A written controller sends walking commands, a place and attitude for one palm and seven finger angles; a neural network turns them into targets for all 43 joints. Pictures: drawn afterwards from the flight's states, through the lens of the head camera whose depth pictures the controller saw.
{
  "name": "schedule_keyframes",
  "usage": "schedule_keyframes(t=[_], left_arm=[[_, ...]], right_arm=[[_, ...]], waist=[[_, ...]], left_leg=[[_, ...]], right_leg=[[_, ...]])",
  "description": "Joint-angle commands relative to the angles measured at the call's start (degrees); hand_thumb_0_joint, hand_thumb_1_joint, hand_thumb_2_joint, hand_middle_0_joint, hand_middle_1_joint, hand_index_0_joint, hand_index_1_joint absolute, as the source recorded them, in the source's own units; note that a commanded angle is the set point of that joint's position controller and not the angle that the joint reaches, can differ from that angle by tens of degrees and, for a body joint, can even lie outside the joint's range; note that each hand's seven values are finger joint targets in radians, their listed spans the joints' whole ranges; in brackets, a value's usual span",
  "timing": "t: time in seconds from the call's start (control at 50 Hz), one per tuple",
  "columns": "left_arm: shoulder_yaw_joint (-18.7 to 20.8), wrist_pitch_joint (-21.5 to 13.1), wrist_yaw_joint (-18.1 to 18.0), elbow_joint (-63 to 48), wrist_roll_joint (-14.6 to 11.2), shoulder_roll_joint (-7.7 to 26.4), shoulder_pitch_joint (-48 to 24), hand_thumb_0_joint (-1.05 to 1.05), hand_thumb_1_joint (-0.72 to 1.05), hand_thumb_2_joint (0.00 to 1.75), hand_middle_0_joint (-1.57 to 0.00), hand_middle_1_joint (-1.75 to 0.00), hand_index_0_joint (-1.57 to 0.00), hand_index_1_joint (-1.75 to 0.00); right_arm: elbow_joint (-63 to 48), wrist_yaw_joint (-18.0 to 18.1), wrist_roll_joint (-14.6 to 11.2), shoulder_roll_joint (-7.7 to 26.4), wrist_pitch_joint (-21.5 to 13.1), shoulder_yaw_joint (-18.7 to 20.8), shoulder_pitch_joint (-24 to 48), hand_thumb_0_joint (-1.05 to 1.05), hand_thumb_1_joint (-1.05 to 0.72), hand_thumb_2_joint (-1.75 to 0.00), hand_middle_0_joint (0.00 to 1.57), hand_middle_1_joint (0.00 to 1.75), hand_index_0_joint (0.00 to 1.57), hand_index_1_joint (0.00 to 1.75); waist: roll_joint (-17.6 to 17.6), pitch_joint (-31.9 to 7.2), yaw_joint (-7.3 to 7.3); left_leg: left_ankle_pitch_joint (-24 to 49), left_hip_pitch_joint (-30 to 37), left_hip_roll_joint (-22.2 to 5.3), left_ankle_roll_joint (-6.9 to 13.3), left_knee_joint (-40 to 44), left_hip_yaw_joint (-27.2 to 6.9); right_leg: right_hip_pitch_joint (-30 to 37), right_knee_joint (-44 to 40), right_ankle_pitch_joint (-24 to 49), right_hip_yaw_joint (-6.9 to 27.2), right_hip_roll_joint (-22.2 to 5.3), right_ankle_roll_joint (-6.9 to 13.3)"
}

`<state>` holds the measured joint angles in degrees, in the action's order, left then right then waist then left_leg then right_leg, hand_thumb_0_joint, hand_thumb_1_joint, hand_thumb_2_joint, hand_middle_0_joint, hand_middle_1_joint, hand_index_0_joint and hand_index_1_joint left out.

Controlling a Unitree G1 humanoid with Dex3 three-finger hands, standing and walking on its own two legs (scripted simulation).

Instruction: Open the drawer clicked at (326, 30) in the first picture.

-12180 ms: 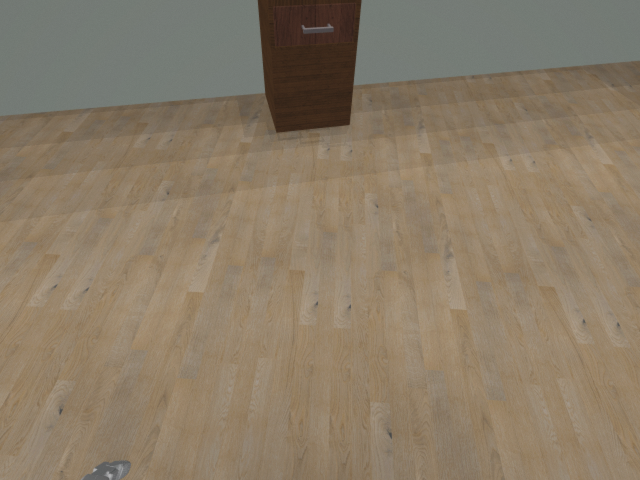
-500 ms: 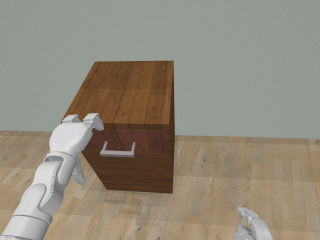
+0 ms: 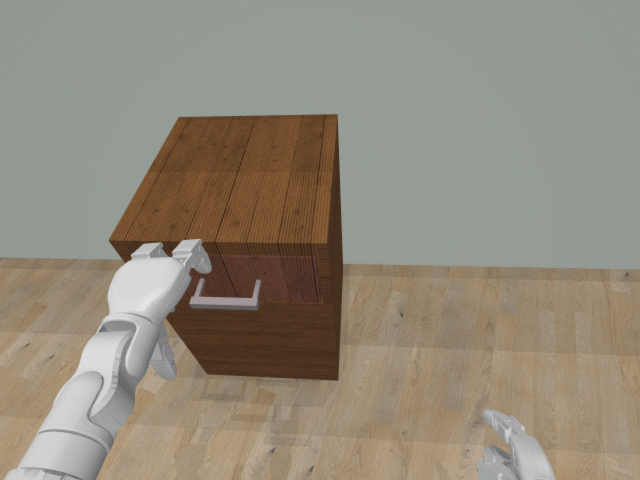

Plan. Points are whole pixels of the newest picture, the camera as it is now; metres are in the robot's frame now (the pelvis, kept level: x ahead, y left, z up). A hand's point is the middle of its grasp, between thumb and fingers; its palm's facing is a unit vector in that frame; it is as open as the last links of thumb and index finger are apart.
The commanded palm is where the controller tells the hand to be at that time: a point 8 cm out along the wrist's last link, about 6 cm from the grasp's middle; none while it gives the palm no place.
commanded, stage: move the hooked fingers above the handle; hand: left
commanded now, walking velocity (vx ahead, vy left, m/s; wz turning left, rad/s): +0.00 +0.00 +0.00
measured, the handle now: (226, 294) +0.49 +0.28 -0.21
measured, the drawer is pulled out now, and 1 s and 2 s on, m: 0.00 0.00 0.00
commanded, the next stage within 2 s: none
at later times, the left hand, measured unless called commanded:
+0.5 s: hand (196, 303) +0.36 +0.24 -0.03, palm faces -0.12 -0.07 -0.99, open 13.8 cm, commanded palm +0.35 +0.26 +0.03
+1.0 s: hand (212, 302) +0.40 +0.25 -0.10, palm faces -0.04 -0.03 -1.00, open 13.8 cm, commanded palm +0.39 +0.25 -0.05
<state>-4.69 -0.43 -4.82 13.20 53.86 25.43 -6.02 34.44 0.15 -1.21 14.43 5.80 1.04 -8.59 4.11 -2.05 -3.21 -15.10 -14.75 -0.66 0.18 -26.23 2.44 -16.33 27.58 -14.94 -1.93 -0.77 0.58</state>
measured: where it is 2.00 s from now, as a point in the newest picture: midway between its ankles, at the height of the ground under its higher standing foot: outside the picture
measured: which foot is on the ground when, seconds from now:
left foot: down 0.00-1.00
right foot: down 0.00-1.00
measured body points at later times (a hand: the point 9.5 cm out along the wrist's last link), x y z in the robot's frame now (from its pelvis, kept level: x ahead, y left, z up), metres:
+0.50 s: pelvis +0.00 +0.00 -0.02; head +0.07 -0.01 +0.42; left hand +0.36 +0.24 +0.02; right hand +0.10 -0.26 -0.15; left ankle -0.02 +0.12 -0.74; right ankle -0.01 -0.11 -0.74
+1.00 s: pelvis -0.02 +0.02 -0.07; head +0.09 +0.02 +0.37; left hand +0.40 +0.25 -0.05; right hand +0.05 -0.25 -0.20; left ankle -0.02 +0.12 -0.74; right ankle -0.01 -0.11 -0.74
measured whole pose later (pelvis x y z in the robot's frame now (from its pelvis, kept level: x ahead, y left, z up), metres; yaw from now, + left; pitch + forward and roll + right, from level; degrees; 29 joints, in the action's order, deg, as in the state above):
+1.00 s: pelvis -0.02 +0.02 -0.07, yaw -1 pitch +23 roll -2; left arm 1.6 -9.1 -27.8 53.1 67.2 24.7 -31.0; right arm 38.9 -1.3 3.1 13.5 7.3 4.0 -15.0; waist 2.0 -10.3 4.2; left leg -26.9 -53.5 -1.5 1.9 -57.9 2.3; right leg -53.5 55.3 -24.3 -1.5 -0.9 -0.6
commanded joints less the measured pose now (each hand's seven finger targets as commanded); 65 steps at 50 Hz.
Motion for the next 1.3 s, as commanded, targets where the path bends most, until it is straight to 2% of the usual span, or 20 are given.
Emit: schedule_keyframes(t=[0.0, 0.1, 0.16, 0.26, 0.32, 0.38, 0.44, 0.52, 0.64, 0.72, 0.8, 0.88, 0.92, 0.96, 1.04, 1.08, 1.12, 1.14, 1.2, 1.28], left_arm=[[8.81, -4.24, -3.36, -8.68, 1.68, 13.73, -19.45, 0.00, -0.50, 0.30, -0.30, -1.20, -0.30, -1.20], [10.64, -7.91, -8.19, -7.13, 3.77, 13.42, -21.44, 0.00, -0.50, 0.30, -0.30, -1.20, -0.30, -1.20], [9.47, -7.01, -10.73, -1.87, 4.30, 11.37, -22.42, 0.00, -0.50, 0.30, -0.30, -1.20, -0.30, -1.20], [7.96, -3.61, -11.68, 7.27, 5.22, 10.93, -23.12, 0.00, -0.50, 0.30, -0.30, -1.20, -0.30, -1.20], [8.03, -4.05, -11.41, 9.77, 5.79, 12.38, -27.03, 0.00, -0.50, 0.30, -0.30, -1.20, -0.30, -1.20], [8.25, -6.83, -11.70, 8.62, 5.88, 12.24, -28.79, 0.00, -0.50, 0.30, -0.30, -1.20, -0.30, -1.20], [11.81, -9.87, -13.29, 9.57, 6.32, 14.61, -27.65, 0.00, -0.50, 0.30, -0.30, -1.20, -0.30, -1.20], [13.05, -10.66, -16.75, 16.55, 7.86, 14.39, -27.55, 0.00, -0.50, 0.30, -0.30, -1.20, -0.30, -1.20], [10.82, -8.74, -20.61, 20.26, 9.64, 11.89, -29.75, 0.00, -0.50, 0.30, -0.30, -1.20, -0.30, -1.20], [8.41, -9.25, -21.33, 21.84, 10.12, 10.50, -37.61, 0.00, -0.50, 0.30, -0.30, -1.20, -0.30, -1.20], [11.68, -10.74, -22.82, 23.51, 11.27, 14.40, -40.65, 0.00, -0.50, 0.30, -0.30, -1.20, -0.30, -1.20], [11.22, -10.20, -25.15, 27.75, 12.62, 13.04, -41.56, 0.00, -0.50, 0.30, -0.30, -1.20, -0.30, -1.20], [9.68, -8.80, -25.90, 30.90, 13.02, 11.31, -43.73, 0.00, -0.50, 0.30, -0.30, -1.20, -0.30, -1.20], [10.84, -7.15, -26.38, 33.75, 13.01, 12.81, -42.79, 0.00, -0.50, 0.30, -0.30, -1.20, -0.30, -1.20], [9.17, -5.28, -25.59, 37.41, 13.20, 12.73, -48.17, 0.00, -0.50, 0.30, -0.30, -1.20, -0.30, -1.20], [10.36, -6.04, -25.00, 36.71, 13.31, 15.19, -50.46, 0.00, -0.50, 0.30, -0.30, -1.20, -0.30, -1.20], [11.29, -7.70, -24.45, 34.86, 13.30, 16.49, -52.19, 0.00, -0.50, 0.30, -0.30, -1.20, -0.30, -1.20], [9.77, -8.46, -24.28, 34.52, 13.22, 14.62, -52.71, 0.00, -0.50, 0.30, -0.30, -1.20, -0.30, -1.20], [10.69, -9.44, -24.54, 37.32, 13.88, 16.19, -54.53, 0.00, -0.50, 0.30, -0.30, -1.20, -0.30, -1.20], [13.29, -9.29, -26.30, 38.34, 14.55, 19.54, -54.83, 0.00, -0.50, 0.30, -0.30, -1.20, -0.30, -1.20]], right_arm=[[-7.26, 0.90, 0.59, 5.92, -2.83, 2.57, 3.49, 0.00, -0.90, -0.90, 0.20, 0.30, 0.20, 0.30], [-6.20, 0.84, 1.38, 5.31, -3.36, 3.59, 1.24, 0.00, -0.90, -0.90, 0.20, 0.30, 0.20, 0.30], [-5.29, 0.56, 1.25, 5.59, -3.26, 4.05, 0.05, 0.00, -0.90, -0.90, 0.20, 0.30, 0.20, 0.30], [-4.91, 0.62, 0.85, 6.56, -2.76, 4.40, -1.91, 0.00, -0.90, -0.90, 0.20, 0.30, 0.20, 0.30], [-4.74, 1.01, 0.98, 7.09, -2.34, 4.58, -3.35, 0.00, -0.90, -0.90, 0.20, 0.30, 0.20, 0.30], [-4.53, 1.22, 1.58, 6.87, -2.09, 5.18, -4.79, 0.00, -0.90, -0.90, 0.20, 0.30, 0.20, 0.30], [-3.80, 1.30, 2.28, 6.87, -1.70, 5.68, -6.22, 0.00, -0.90, -0.90, 0.20, 0.30, 0.20, 0.30], [-2.73, 0.64, 2.51, 7.25, -1.23, 5.74, -7.37, 0.00, -0.90, -0.90, 0.20, 0.30, 0.20, 0.30], [-2.22, -0.49, 2.92, 7.94, -0.59, 6.54, -9.34, 0.00, -0.90, -0.90, 0.20, 0.30, 0.20, 0.30], [-0.70, -0.27, 3.27, 8.12, -0.43, 6.63, -10.64, 0.00, -0.90, -0.90, 0.20, 0.30, 0.20, 0.30], [0.11, 0.13, 3.91, 8.22, -0.08, 6.41, -11.00, 0.00, -0.90, -0.90, 0.20, 0.30, 0.20, 0.30], [0.70, -0.47, 4.35, 8.08, 0.11, 6.31, -11.37, 0.00, -0.90, -0.90, 0.20, 0.30, 0.20, 0.30], [0.96, -0.89, 4.36, 8.23, 0.23, 6.29, -11.84, 0.00, -0.90, -0.90, 0.20, 0.30, 0.20, 0.30], [0.64, -1.10, 4.52, 8.63, 0.33, 6.11, -12.12, 0.00, -0.90, -0.90, 0.20, 0.30, 0.20, 0.30], [0.70, -0.87, 4.40, 9.05, 0.13, 5.83, -13.02, 0.00, -0.90, -0.90, 0.20, 0.30, 0.20, 0.30], [0.82, -0.44, 4.53, 9.28, -0.09, 5.77, -13.40, 0.00, -0.90, -0.90, 0.20, 0.30, 0.20, 0.30], [1.01, -0.12, 4.88, 9.48, -0.27, 5.83, -13.91, 0.00, -0.90, -0.90, 0.20, 0.30, 0.20, 0.30], [1.02, -0.07, 4.91, 9.12, -0.38, 5.81, -13.84, 0.00, -0.90, -0.90, 0.20, 0.30, 0.20, 0.30], [2.27, 0.08, 5.24, 9.33, -0.78, 5.45, -14.14, 0.00, -0.90, -0.90, 0.20, 0.30, 0.20, 0.30], [2.40, -0.12, 5.63, 9.83, -0.91, 5.34, -14.82, 0.00, -0.90, -0.90, 0.20, 0.30, 0.20, 0.30]], waist=[[-5.29, -12.84, 0.51], [0.24, -17.94, 0.74], [-2.63, -16.66, 2.07], [-6.29, -17.98, 2.84], [-5.92, -19.75, 3.50], [-2.61, -23.38, 3.62], [-1.53, -25.04, 3.39], [-1.94, -21.58, 3.84], [-1.79, -27.07, 4.95], [-1.83, -28.25, 7.45], [0.25, -30.00, 6.99], [1.75, -29.50, 7.10], [1.88, -29.20, 8.18], [0.53, -30.14, 7.60], [-1.42, -30.68, 9.43], [-1.59, -33.00, 9.60], [0.70, -36.25, 9.61], [2.13, -36.76, 10.09], [1.98, -33.95, 10.94], [3.38, -36.37, 10.36]], left_leg=[[13.38, 0.96, 2.07, 2.35, 0.30, 0.57], [17.33, 0.85, 2.17, 2.02, -3.35, 0.14], [16.61, -2.00, 1.85, 1.95, -5.32, 0.02], [13.77, -6.58, 1.95, 2.15, -7.16, 0.67], [12.99, -8.20, 2.09, 2.37, -8.34, 0.53], [16.50, -7.04, 2.06, 2.52, -10.41, 0.35], [18.96, -7.96, 1.78, 2.46, -12.36, -0.17], [15.73, -13.63, 1.72, 2.24, -14.16, -0.22], [17.23, -14.44, 1.16, 2.06, -17.84, -0.26], [15.63, -15.05, 0.56, 2.21, -20.11, -1.21], [15.59, -17.08, 0.60, 2.25, -22.64, -1.76], [14.74, -19.30, 0.32, 1.83, -24.87, -2.31], [13.68, -20.11, 0.06, 1.70, -25.59, -2.88], [12.43, -22.60, 0.29, 1.81, -26.38, -2.34], [9.16, -25.61, 0.22, 2.14, -28.06, -2.64], [8.53, -26.56, 0.26, 2.37, -29.44, -2.63], [9.52, -25.43, 0.00, 2.21, -30.74, -3.41], [9.48, -25.43, 0.07, 2.24, -31.66, -3.30], [7.12, -29.58, -0.24, 2.24, -33.41, -4.06], [7.50, -32.79, -0.18, 2.23, -36.50, -3.82]], right_leg=[[5.19, -2.28, 13.27, 2.01, 0.95, 1.47], [2.55, 1.44, 16.47, 1.81, 1.37, 2.13], [-1.21, 3.32, 16.33, 1.01, 1.64, 2.04], [-1.98, 4.82, 16.08, 1.33, 1.53, 1.58], [-2.58, 5.99, 15.64, 1.56, 1.49, 1.55], [-3.28, 7.76, 18.75, 1.74, 1.53, 1.84], [-4.81, 9.84, 20.07, 1.64, 1.88, 2.11], [-9.94, 12.07, 16.59, 0.78, 2.14, 2.33], [-14.00, 15.36, 16.39, 0.46, 2.57, 2.41], [-19.01, 17.07, 13.01, 0.09, 2.55, 2.19], [-22.10, 19.71, 11.59, 0.19, 2.54, 2.47], [-27.44, 22.14, 8.50, -0.61, 2.72, 2.64], [-30.51, 22.92, 6.54, -1.10, 2.74, 2.60], [-29.89, 23.61, 6.57, -0.93, 2.82, 2.51], [-31.93, 24.81, 4.68, -0.97, 2.74, 2.17], [-32.02, 25.71, 4.53, -0.56, 2.68, 2.00], [-33.83, 27.28, 4.19, -0.60, 2.69, 2.04], [-35.04, 27.70, 4.07, -0.47, 2.71, 2.03], [-39.06, 29.53, 1.34, -0.83, 2.66, 2.17], [-41.12, 32.38, 1.65, -0.77, 2.68, 2.11]])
